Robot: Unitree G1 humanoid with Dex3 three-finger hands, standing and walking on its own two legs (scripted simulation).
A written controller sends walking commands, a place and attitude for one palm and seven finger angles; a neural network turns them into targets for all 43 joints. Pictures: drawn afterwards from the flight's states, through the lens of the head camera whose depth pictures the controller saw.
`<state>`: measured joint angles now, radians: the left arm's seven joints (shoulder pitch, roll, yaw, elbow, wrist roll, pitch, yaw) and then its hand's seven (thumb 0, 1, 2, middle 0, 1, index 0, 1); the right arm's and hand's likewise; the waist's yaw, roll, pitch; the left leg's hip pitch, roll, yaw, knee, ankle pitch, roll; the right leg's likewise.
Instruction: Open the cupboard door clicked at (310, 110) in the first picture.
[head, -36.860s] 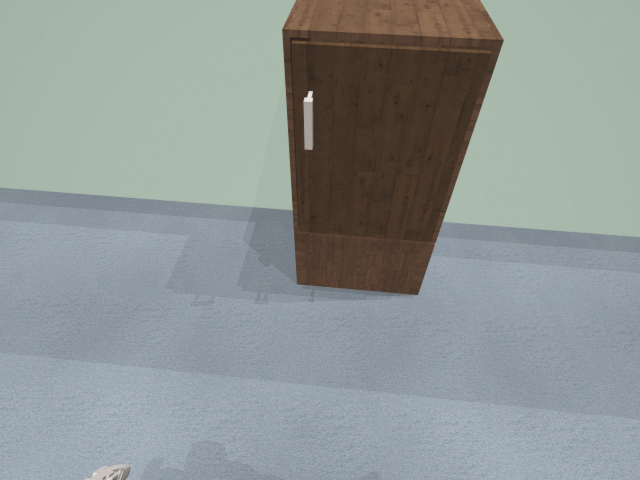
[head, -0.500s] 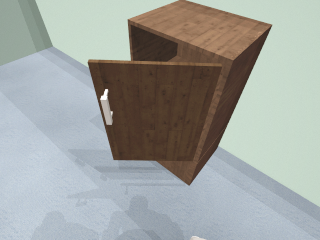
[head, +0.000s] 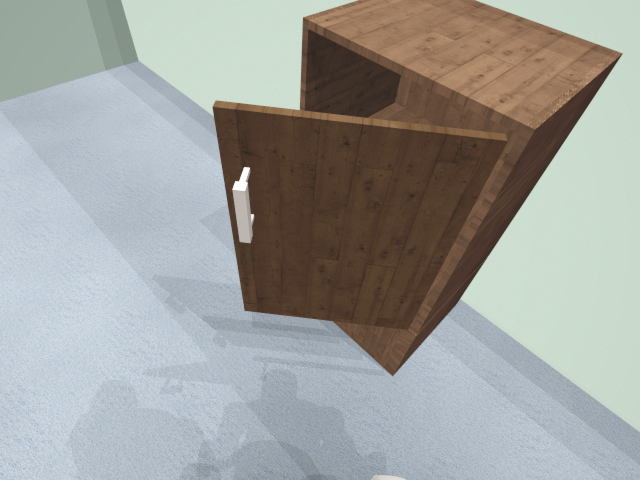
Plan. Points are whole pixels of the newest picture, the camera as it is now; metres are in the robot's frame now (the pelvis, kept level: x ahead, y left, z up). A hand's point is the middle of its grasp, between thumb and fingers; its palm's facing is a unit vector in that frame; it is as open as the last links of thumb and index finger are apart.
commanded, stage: come to a stop and stand still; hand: left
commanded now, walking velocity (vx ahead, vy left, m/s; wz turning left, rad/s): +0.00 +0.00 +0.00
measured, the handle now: (245, 206) +0.54 +0.16 -0.01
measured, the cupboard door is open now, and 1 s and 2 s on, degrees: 40 40 40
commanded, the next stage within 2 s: look again from close up in 0.66 s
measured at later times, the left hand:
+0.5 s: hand out of the picture -0.07 +0.14 -0.17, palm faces +0.03 -0.99 -0.14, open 7.4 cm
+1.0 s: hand out of the picture -0.05 +0.17 -0.18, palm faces +0.04 -0.98 -0.19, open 7.4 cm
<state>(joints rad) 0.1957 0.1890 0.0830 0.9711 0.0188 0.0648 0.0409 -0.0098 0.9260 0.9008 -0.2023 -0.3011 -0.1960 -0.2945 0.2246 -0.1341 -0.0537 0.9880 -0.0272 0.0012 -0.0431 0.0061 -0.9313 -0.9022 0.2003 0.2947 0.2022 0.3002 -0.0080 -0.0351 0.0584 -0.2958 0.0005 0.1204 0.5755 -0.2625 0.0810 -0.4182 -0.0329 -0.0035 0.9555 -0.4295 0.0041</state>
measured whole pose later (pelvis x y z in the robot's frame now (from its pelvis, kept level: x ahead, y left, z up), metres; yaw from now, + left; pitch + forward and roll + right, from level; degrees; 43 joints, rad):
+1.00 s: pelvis -0.04 +0.01 +0.00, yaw +1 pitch -1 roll -2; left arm 0.37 0.11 0.01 1.06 0.02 0.00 0.05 0.01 0.91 0.90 -0.20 -0.30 -0.20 -0.29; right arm 0.37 -0.12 -0.01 1.06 -0.02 0.01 -0.01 0.01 -0.91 -0.90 0.20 0.29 0.20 0.30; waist -0.04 0.04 -0.02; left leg -0.38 -0.02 0.10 0.59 -0.21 0.10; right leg -0.22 -0.01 -0.05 0.60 -0.38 -0.03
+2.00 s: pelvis -0.01 -0.04 -0.09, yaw +4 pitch +15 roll -3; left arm 0.45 0.27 0.29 0.06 -0.38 -0.65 -0.45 0.02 0.37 0.68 -0.24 -0.64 -0.23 -0.63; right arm 0.14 -0.27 -0.03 0.60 0.03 -0.25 -0.06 0.01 -0.91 -0.90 0.20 0.30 0.20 0.30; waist 0.05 0.02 -0.15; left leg -0.98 0.02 -0.04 1.20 -0.49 0.02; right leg -0.82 0.07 -0.17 1.15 -0.60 -0.09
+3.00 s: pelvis -0.03 +0.04 -0.06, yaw +2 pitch +13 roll -5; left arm 0.00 0.46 0.42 0.37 -0.36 -0.32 -0.53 -0.01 -0.50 0.30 -0.30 -1.20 -0.30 -1.19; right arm 0.29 -0.29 0.05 0.54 0.05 -0.17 -0.07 0.01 -0.90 -0.90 0.21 0.30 0.21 0.30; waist -0.02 0.02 -0.11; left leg -0.86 -0.04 0.06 1.02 -0.39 0.11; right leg -0.73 0.01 -0.06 0.98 -0.47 0.01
